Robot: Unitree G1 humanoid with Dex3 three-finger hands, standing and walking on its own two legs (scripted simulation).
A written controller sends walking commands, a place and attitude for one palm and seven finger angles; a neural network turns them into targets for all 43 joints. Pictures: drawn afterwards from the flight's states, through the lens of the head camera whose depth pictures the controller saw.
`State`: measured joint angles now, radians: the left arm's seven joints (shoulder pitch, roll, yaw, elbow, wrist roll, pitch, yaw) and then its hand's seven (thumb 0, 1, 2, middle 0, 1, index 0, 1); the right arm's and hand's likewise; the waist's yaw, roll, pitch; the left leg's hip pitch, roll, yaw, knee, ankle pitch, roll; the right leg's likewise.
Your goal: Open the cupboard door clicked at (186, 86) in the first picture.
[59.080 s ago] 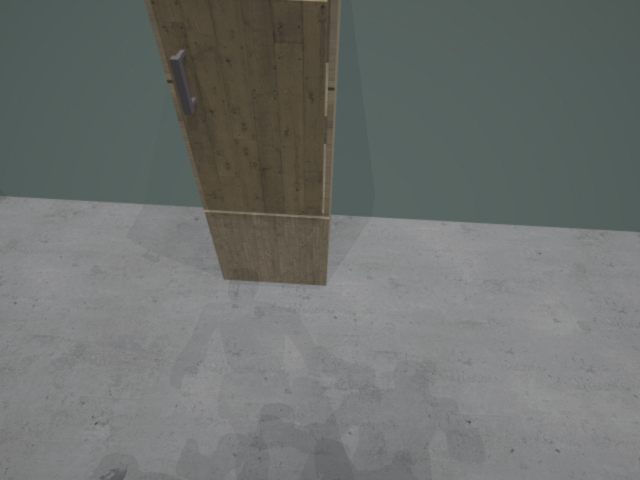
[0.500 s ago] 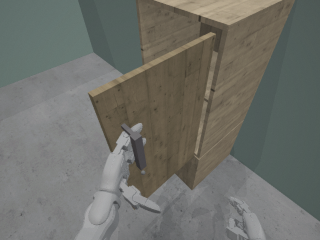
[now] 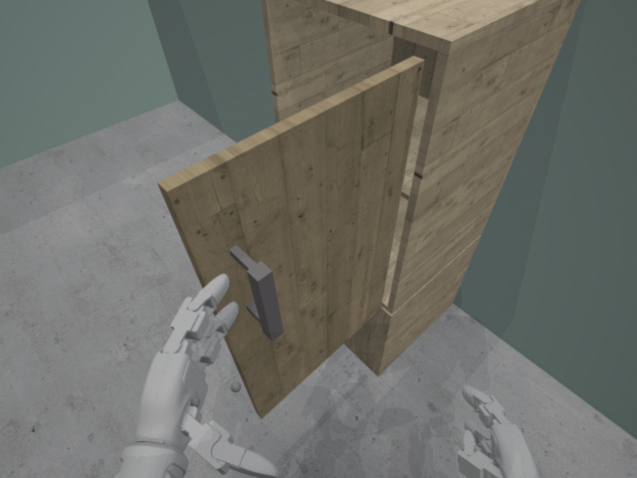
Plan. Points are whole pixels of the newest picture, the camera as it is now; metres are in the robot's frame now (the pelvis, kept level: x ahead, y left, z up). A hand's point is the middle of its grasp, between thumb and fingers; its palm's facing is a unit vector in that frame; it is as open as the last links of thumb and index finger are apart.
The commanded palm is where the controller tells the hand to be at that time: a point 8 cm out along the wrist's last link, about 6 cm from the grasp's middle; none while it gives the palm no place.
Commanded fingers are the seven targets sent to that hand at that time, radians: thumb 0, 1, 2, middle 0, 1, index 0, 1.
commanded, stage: slide the hand sideways off the handle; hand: left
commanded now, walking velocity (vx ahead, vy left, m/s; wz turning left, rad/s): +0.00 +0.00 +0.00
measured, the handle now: (256, 294) +0.31 +0.09 +0.10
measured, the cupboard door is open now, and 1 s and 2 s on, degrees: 91 91 91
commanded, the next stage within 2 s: draw the hand back to the body in 0.46 s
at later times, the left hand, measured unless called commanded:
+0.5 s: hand (194, 408) +0.18 +0.14 +0.09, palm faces -0.03 -1.00 -0.03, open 16.3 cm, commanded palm +0.15 +0.19 +0.10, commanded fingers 0.00 -0.50 0.30 -0.15 -0.30 -0.15 -0.30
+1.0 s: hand (139, 401) +0.17 +0.17 +0.13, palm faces -0.01 -1.00 -0.07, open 16.3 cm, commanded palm +0.14 +0.24 +0.14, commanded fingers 0.00 -0.40 0.34 -0.15 -0.30 -0.15 -0.30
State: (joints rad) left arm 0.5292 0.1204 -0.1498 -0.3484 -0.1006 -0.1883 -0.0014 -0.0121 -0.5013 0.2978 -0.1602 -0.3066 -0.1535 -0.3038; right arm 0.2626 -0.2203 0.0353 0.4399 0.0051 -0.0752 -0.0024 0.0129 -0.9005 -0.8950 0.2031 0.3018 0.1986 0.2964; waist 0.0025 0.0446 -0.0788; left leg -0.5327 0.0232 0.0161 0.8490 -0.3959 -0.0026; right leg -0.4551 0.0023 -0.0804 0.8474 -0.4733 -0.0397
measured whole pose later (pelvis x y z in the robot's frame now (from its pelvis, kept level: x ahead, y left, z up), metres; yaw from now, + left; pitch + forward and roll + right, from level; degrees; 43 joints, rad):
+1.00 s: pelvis +0.00 +0.01 +0.00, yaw +1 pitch +3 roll -2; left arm 0.61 0.25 0.11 -0.46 -0.28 -0.10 -0.21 -0.01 -0.50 0.30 -0.15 -0.30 -0.15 -0.30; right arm 0.26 -0.23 0.04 0.47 0.05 -0.14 -0.07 0.01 -0.90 -0.89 0.20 0.30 0.20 0.30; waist 0.03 0.06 -0.10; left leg -0.51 0.02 -0.01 0.85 -0.40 0.01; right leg -0.40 0.01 -0.10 0.80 -0.46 -0.03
